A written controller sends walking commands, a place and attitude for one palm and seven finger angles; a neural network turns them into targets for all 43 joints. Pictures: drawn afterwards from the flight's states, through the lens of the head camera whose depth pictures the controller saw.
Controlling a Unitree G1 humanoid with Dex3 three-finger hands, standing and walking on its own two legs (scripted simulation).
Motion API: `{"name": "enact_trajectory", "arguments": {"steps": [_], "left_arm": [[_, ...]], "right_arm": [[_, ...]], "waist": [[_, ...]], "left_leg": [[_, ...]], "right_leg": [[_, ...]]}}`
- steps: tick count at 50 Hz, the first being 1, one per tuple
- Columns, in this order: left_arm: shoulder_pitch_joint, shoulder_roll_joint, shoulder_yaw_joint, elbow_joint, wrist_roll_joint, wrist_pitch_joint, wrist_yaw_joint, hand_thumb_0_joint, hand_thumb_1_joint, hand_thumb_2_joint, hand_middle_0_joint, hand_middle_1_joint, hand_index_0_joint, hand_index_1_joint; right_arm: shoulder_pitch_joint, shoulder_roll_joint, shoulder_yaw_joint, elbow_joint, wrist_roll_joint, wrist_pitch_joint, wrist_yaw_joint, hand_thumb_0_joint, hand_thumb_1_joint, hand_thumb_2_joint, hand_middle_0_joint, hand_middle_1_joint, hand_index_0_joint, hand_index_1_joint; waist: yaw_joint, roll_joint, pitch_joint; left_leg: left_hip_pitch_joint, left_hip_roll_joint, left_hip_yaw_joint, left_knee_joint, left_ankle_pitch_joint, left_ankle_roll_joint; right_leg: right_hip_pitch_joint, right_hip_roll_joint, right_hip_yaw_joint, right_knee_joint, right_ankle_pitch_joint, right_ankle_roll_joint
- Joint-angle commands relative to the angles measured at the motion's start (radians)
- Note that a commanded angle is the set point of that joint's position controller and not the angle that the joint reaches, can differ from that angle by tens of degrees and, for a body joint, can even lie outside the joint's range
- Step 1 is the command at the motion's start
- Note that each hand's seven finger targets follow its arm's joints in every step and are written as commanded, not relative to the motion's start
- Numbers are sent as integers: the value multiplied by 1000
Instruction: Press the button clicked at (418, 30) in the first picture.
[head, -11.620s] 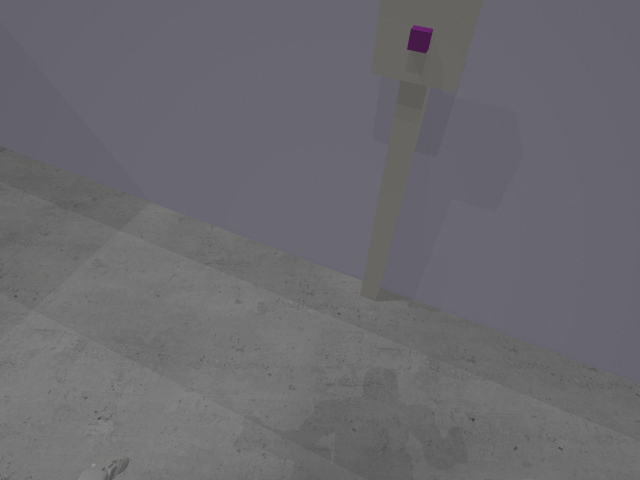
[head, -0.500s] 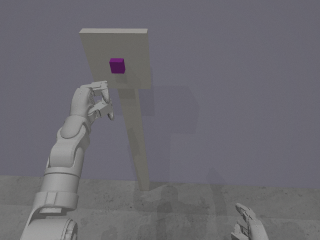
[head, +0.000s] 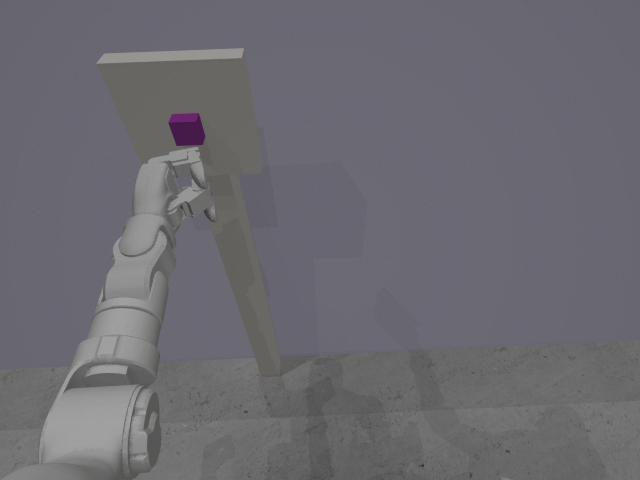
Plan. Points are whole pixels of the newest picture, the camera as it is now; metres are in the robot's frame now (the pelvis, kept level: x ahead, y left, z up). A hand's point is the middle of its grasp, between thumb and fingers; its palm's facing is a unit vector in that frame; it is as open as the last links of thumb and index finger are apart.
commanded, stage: aim a knuckle at the button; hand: left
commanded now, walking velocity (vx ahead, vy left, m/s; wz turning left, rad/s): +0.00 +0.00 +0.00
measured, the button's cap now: (188, 128) +0.53 +0.19 +0.18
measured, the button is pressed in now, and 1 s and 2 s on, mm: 0 0 6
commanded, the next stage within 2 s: press the button with the knuckle in 0.92 s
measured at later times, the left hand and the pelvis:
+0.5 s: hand (210, 198) +0.41 +0.14 +0.16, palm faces +0.04 -1.00 +0.01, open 3.1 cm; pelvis +0.00 +0.01 +0.00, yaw +1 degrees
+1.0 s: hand (206, 198) +0.42 +0.15 +0.15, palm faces +0.04 -1.00 +0.00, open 3.1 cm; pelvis +0.00 +0.01 +0.00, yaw +1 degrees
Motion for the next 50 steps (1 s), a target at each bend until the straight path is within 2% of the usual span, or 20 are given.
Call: {"name": "enact_trajectory", "arguments": {"steps": [1,6,9,11,15,20,22,24,27,28,31,32,35,36,39,40,41,44,48,50], "left_arm": [[-456,196,41,-300,-7,-93,4,0,900,900,-1300,-1500,-1300,-1500],[-474,226,61,-372,-2,-136,16,0,900,900,-1300,-1500,-1300,-1500],[-411,161,10,-286,-3,-100,3,0,900,900,-1300,-1500,-1300,-1500],[-373,178,31,-211,-12,-59,-7,0,900,900,-1300,-1500,-1300,-1500],[-431,96,-48,-204,-11,-26,-18,0,900,900,-1300,-1500,-1300,-1500],[-523,108,-39,-391,-15,-102,12,0,900,900,-1300,-1500,-1300,-1500],[-533,101,-41,-360,-14,-112,26,0,900,900,-1300,-1500,-1300,-1500],[-508,161,7,-310,-4,-105,40,0,900,900,-1300,-1500,-1300,-1500],[-494,181,18,-225,21,-66,51,0,900,900,-1300,-1500,-1300,-1500],[-471,142,-12,-196,29,-51,48,0,900,900,-1300,-1500,-1300,-1500],[-463,132,-7,-158,19,-33,39,0,900,900,-1300,-1500,-1300,-1500],[-462,174,35,-181,10,-39,36,0,900,900,-1300,-1500,-1300,-1500],[-449,141,14,-299,-12,-78,14,0,900,900,-1300,-1500,-1300,-1500],[-444,160,32,-312,-15,-89,11,0,900,900,-1300,-1500,-1300,-1500],[-461,128,-18,-345,-7,-101,3,0,900,900,-1300,-1500,-1300,-1500],[-437,135,-9,-329,-4,-95,3,0,900,900,-1300,-1500,-1300,-1500],[-432,99,-44,-331,-1,-85,0,0,900,900,-1300,-1500,-1300,-1500],[-455,76,-67,-311,-2,-48,6,0,900,900,-1300,-1500,-1300,-1500],[-437,114,-16,-346,-9,-29,26,0,900,900,-1300,-1500,-1300,-1500],[-456,134,1,-331,-10,-34,38,0,900,900,-1300,-1500,-1300,-1500]], "right_arm": [[-79,-104,-46,-156,-1,-54,-5,0,-900,-900,200,300,200,300],[-86,-96,-44,-153,-7,-67,-7,0,-900,-900,200,300,200,300],[-90,-100,-40,-148,-2,-64,-6,0,-900,-900,200,300,200,300],[-88,-109,-40,-143,2,-56,-8,0,-900,-900,200,300,200,300],[-103,-102,-32,-156,8,-46,-6,0,-900,-900,200,300,200,300],[-111,-92,-38,-171,-3,-63,-2,0,-900,-900,200,300,200,300],[-113,-90,-35,-159,-5,-66,-3,0,-900,-900,200,300,200,300],[-108,-99,-33,-147,-10,-61,-6,0,-900,-900,200,300,200,300],[-116,-96,-26,-142,-6,-42,-10,0,-900,-900,200,300,200,300],[-118,-92,-24,-144,-5,-38,-8,0,-900,-900,200,300,200,300],[-104,-97,-26,-152,-4,-30,-6,0,-900,-900,200,300,200,300],[-95,-102,-30,-157,-7,-30,-7,0,-900,-900,200,300,200,300],[-100,-97,-35,-181,-7,-38,-2,0,-900,-900,200,300,200,300],[-93,-98,-37,-179,-8,-42,-2,0,-900,-900,200,300,200,300],[-89,-96,-39,-170,-7,-46,0,0,-900,-900,200,300,200,300],[-90,-98,-43,-164,-4,-46,0,0,-900,-900,200,300,200,300],[-96,-96,-41,-164,-1,-47,1,0,-900,-900,200,300,200,300],[-94,-100,-42,-153,1,-44,-1,0,-900,-900,200,300,200,300],[-101,-100,-40,-158,-6,-43,-4,0,-900,-900,200,300,200,300],[-103,-99,-36,-154,-9,-41,-5,0,-900,-900,200,300,200,300]], "waist": [[26,-44,-311],[30,-15,-358],[18,-62,-282],[16,-117,-234],[-2,-58,-198],[11,-15,-365],[3,-49,-337],[13,-105,-305],[15,-57,-247],[18,-26,-237],[17,-62,-247],[27,-78,-293],[36,-54,-383],[40,-67,-392],[14,-62,-334],[18,-66,-306],[12,-23,-283],[-3,-34,-253],[25,-27,-307],[18,-67,-298]], "left_leg": [[92,-28,-18,-30,231,41],[129,-25,-19,-25,263,42],[103,-22,-21,-32,239,40],[73,-23,-20,-38,199,42],[80,-25,-30,-36,171,38],[171,-22,-46,-9,272,33],[164,-19,-48,-9,258,34],[120,-17,-52,-19,228,35],[80,-25,-43,-31,197,33],[79,-26,-41,-33,197,30],[75,-23,-43,-31,205,31],[80,-23,-42,-29,226,32],[133,-20,-37,-15,324,31],[138,-18,-39,-12,343,31],[140,-14,-39,-13,331,33],[134,-11,-41,-16,319,32],[139,-12,-40,-20,300,30],[138,-13,-51,-23,269,30],[145,-16,-53,-27,283,26],[126,-15,-52,-29,268,30]], "right_leg": [[137,-7,36,-60,323,12],[163,-6,41,-49,362,11],[126,-3,28,-58,340,12],[106,-7,27,-72,306,19],[51,-9,21,-76,250,13],[97,-4,22,-36,326,4],[82,-1,19,-39,313,9],[92,-1,19,-43,285,12],[80,-10,22,-51,262,10],[72,-11,20,-51,258,6],[75,-8,15,-52,266,4],[106,-7,19,-46,292,3],[155,-3,21,-26,390,0],[164,-2,20,-22,408,1],[124,3,16,-33,387,5],[108,4,13,-37,368,5],[85,3,13,-42,344,4],[56,5,6,-53,298,2],[88,2,6,-46,306,0],[96,2,10,-51,299,4]]}}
